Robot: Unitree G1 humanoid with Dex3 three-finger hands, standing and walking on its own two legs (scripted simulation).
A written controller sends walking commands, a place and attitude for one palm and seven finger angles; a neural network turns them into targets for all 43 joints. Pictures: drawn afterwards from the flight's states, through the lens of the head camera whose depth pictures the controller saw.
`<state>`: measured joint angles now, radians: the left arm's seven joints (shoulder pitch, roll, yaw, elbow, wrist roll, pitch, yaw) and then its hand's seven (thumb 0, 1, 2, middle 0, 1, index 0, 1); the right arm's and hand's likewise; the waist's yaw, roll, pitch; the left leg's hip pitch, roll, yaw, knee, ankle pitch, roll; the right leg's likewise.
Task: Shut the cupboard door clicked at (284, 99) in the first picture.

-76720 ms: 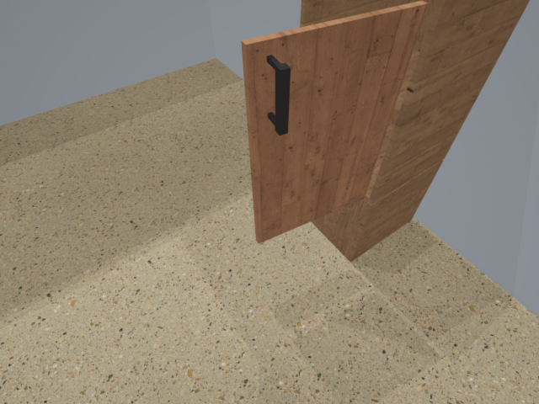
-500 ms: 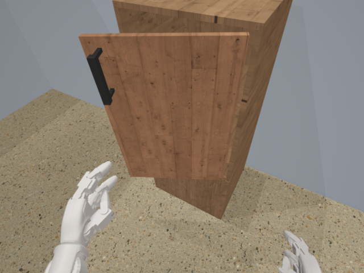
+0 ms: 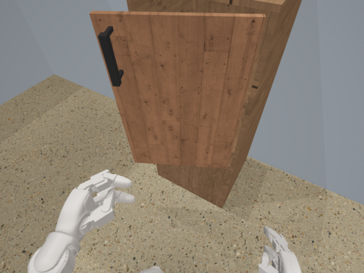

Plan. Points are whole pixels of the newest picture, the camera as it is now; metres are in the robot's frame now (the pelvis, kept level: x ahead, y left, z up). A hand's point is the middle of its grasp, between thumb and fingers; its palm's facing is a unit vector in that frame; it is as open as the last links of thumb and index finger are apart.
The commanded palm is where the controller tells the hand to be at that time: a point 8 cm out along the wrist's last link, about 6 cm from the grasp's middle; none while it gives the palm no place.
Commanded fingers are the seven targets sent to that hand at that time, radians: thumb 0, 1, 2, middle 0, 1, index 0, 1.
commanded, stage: raise the hand and make a fist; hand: left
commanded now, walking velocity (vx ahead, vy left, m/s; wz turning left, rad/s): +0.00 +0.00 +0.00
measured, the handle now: (113, 57) +0.56 +0.20 +0.20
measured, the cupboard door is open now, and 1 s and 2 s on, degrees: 26 26 26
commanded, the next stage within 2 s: bring the fist close to the handle in 1.14 s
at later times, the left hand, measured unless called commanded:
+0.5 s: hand (54, 176) +0.23 +0.22 +0.18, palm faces +0.04 -1.00 -0.09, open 3.1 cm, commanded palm +0.21 +0.26 +0.17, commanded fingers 0.00 0.90 0.90 -1.30 -1.50 -1.30 -1.50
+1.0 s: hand (69, 182) +0.23 +0.19 +0.17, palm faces -0.04 -1.00 -0.06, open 3.1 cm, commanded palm +0.20 +0.24 +0.20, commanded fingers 0.00 0.90 0.90 -1.30 -1.50 -1.30 -1.50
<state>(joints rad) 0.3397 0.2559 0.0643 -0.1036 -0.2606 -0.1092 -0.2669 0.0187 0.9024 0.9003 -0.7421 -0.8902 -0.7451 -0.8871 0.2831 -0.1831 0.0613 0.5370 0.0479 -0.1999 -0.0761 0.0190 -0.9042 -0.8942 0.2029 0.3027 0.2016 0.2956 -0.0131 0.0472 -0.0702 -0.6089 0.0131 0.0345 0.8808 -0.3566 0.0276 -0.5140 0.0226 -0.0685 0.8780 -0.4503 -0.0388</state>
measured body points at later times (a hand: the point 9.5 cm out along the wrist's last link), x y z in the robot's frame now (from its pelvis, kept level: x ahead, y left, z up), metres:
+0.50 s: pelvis +0.03 +0.02 +0.02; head +0.01 +0.01 +0.47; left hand +0.23 +0.27 +0.18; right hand +0.24 -0.19 -0.02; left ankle +0.06 +0.10 -0.69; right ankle +0.00 -0.09 -0.69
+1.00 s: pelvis +0.01 +0.00 +0.04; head -0.02 -0.02 +0.49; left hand +0.22 +0.24 +0.18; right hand +0.21 -0.22 -0.02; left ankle +0.06 +0.10 -0.69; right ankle +0.00 -0.09 -0.69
